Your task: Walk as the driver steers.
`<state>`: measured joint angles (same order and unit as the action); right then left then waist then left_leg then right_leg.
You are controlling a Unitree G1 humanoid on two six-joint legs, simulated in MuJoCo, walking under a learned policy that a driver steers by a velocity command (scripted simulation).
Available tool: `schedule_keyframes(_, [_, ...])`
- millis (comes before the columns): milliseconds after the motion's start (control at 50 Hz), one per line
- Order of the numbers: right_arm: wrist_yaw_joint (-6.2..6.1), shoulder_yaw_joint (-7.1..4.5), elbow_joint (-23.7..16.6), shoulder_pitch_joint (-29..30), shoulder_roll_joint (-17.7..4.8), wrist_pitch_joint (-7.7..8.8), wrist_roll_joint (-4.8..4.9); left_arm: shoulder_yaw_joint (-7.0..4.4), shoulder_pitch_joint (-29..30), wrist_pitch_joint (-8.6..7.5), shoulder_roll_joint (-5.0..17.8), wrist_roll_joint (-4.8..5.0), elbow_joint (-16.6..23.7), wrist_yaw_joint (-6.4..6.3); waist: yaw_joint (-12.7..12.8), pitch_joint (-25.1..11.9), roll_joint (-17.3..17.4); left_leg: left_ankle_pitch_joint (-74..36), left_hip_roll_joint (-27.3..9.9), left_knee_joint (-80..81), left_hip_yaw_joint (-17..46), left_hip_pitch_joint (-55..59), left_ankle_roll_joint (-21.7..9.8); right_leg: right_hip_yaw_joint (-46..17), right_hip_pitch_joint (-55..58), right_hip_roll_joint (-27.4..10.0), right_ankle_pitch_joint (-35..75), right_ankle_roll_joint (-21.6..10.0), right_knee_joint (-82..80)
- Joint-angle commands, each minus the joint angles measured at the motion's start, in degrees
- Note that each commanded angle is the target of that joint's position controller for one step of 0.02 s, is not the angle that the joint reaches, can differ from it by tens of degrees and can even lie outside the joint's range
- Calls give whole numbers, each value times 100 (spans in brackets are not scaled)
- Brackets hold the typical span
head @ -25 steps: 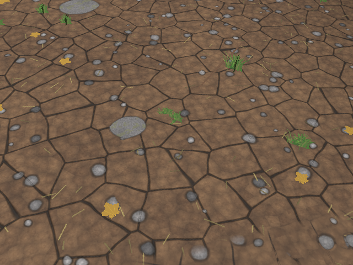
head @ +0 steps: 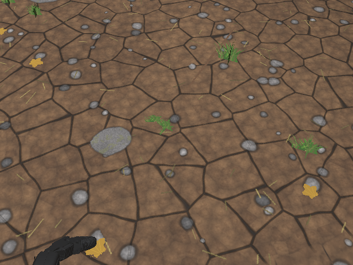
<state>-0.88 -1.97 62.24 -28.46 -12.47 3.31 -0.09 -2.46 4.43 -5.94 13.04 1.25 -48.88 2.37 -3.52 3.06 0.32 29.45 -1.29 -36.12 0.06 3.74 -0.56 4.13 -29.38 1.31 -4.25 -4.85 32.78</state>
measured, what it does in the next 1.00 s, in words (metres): walks ahead, turning left: left foot, then right foot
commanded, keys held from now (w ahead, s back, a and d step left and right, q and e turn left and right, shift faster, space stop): w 0.26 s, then q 0.40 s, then w+q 0.34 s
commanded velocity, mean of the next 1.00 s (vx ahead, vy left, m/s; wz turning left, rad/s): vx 0.32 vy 0.00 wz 0.31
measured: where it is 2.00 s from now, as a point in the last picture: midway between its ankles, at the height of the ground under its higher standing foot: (100, 183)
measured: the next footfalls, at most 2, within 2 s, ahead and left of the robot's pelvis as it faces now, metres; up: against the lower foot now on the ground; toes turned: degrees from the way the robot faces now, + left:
left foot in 0.46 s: +0.45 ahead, +0.13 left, +0.00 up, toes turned +5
right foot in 0.96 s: +0.50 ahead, -0.08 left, +0.00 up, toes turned +23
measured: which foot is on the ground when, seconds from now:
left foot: up 0.00-0.44, down 0.46-0.96, up 0.98-1.00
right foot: down 0.00-0.48, up 0.50-0.94, down 0.96-1.00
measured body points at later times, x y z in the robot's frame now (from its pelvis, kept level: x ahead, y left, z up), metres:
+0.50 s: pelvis +0.28 +0.03 +0.01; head +0.31 +0.05 +0.45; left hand +0.26 +0.30 -0.14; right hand +0.48 -0.20 -0.09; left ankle +0.41 +0.12 -0.72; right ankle +0.13 -0.10 -0.69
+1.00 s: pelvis +0.41 +0.02 +0.02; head +0.42 +0.01 +0.47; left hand +0.43 +0.33 -0.07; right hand +0.62 -0.20 -0.09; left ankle +0.40 +0.12 -0.70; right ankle +0.46 -0.10 -0.72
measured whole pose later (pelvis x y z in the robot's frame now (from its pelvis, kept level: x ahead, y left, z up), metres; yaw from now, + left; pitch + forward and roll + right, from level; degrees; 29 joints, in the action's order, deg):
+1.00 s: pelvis +0.41 +0.02 +0.02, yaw +20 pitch +3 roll +0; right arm -1.5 -4.6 41.5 -13.4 -16.7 0.0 1.2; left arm -3.7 -9.5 -5.2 16.6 -0.1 -48.7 -1.3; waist 0.0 -3.2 1.8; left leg 20.5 7.2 -36.9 9.7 -24.0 -3.3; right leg -2.4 -17.8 0.5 -11.8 -0.1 26.9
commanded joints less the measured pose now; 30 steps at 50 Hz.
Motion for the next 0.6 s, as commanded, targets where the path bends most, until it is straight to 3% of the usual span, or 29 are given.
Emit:
schedule_keyframes(20, [94,-31,-505,-69,-466,355,184,-311,-2513,52,1082,-29,-539,-49,1097,-2048,-1034,200,230,-4371,892,-4276,-181,-4532,5189,-2149,-1885,-1412,-1621])
schedule_keyframes(40, [89,-114,-719,493,-739,446,314,-239,-1924,19,865,-8,-440,-57,916,-1117,-799,-313,-59,-4358,655,-4541,-270,-3542,4211,-1990,-1382,-1170,-1759])
schedule_keyframes(60, [32,-135,-781,772,-756,482,285,-189,-1445,-30,727,-45,-347,-35,687,-753,-202,-866,-359,-4060,547,-4247,-295,-2875,3256,-1808,-666,-1029,-1924])
schedule_keyframes(80, [-10,-199,-791,854,-738,444,203,-139,-1235,-70,550,-118,-332,0,489,-517,-92,-1151,-538,-3789,485,-3934,-285,-2341,2554,-1606,-112,-940,-2063])
schedule_keyframes(100, [-14,-207,-786,676,-600,363,171,-92,-1188,-90,423,-173,-385,16,284,-517,-222,-1302,-679,-3621,529,-3579,-291,-2005,2152,-1454,-14,-911,-2230])
schedule_keyframes(120, [-22,-200,-787,581,-447,288,163,-81,-1239,-99,408,-159,-444,22,202,-465,-315,-1321,-730,-3431,501,-3445,-277,-1839,1913,-1386,-9,-939,-2378])
schedule_keyframes(160, [-38,-211,-916,785,-406,185,138,-95,-1412,-114,563,-122,-568,-37,137,-196,-364,-1420,-833,-2979,407,-3590,-182,-1527,1547,-1336,37,-998,-2636])
schedule_keyframes(220, [-40,-234,-1250,1611,-530,166,46,-138,-1763,-90,823,-131,-663,-181,295,48,-251,-2319,-894,-1959,319,-4228,26,-1301,1655,-1308,218,-997,-2803])
schedule_keyframes(300, [73,-129,-1463,2448,-357,230,48,-129,-2065,-24,937,-118,-716,-271,541,117,-239,-3577,-523,-204,-72,-3753,26,-507,1757,-970,1244,-657,-2638])
schedule_keyframes(340, [144,-91,-1548,2708,-344,231,69,-121,-2330,15,969,-124,-835,-293,666,2,-266,-3845,-341,128,-171,-3466,-3,-307,2059,-1040,1791,-573,-2405])
schedule_keyframes(400, [269,-131,-1700,2755,-562,211,85,-133,-2253,144,1020,-117,-882,-341,539,-193,-427,-3369,-176,399,-45,-3389,-236,-172,2797,-1304,2472,-360,-1748])
schedule_keyframes(440, [341,-271,-1659,2184,-905,222,21,-189,-1973,260,1166,-62,-772,-421,146,-542,-500,-2973,86,628,-196,-2760,-419,-96,3039,-1275,3202,-140,-738])
schedule_keyframes(460, [345,-398,-1486,1552,-1139,233,6,-177,-1989,320,1103,-81,-705,-456,-111,-862,-312,-3406,245,957,-247,-2017,-544,62,2938,-990,3108,53,300])
schedule_keyframes(480, [289,-518,-1474,1013,-1638,207,-66,-111,-2222,326,986,-240,-516,-487,-158,-1510,547,-5730,-706,781,975,-612,-886,293,1888,-590,1297,372,2085])
schedule_keyframes(500, [273,-492,-1651,1214,-1893,150,-108,113,-3090,245,230,-361,-515,-388,463,-2282,1741,-7295,-2067,645,3133,1226,-2093,-82,-168,434,-3489,704,4117])
schedule_keyframes(520, [283,-409,-1767,1124,-1467,96,-52,30,-3001,175,715,-227,-579,-307,158,-2900,1061,-5966,-2010,1081,3481,1160,-2165,-992,-396,221,-3478,613,4698])
schedule_keyframes(540, [262,-373,-1926,1559,-1270,63,-27,-51,-2398,176,954,-33,-399,-309,133,-2155,676,-4982,-1684,1294,2889,464,-1907,-944,-784,23,-3007,547,4710])
schedule_keyframes(560, [218,-334,-1991,1909,-1131,9,17,-77,-2043,236,968,-23,-333,-382,226,-1518,107,-4172,-1403,1545,2414,-361,-1619,-849,-857,-203,-2533,564,4381])
schedule_keyframes(580, [180,-313,-2059,2072,-1079,-25,3,-127,-1863,318,1036,-80,-279,-460,303,-1154,35,-3791,-1305,1730,2239,-1121,-1537,-871,-685,-354,-2247,590,4018])
schedule_keyframes(600, [161,-316,-2079,2114,-1072,-46,-47,-165,-1846,404,1067,-119,-211,-501,438,-1031,195,-3501,-1134,1869,2132,-1650,-1473,-920,-324,-424,-2106,583,3668])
